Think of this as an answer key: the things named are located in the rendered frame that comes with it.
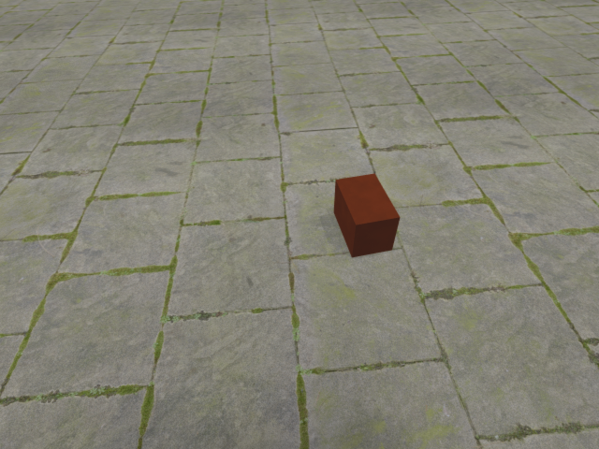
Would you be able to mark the carton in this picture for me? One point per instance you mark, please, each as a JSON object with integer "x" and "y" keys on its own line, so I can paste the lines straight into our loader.
{"x": 365, "y": 214}

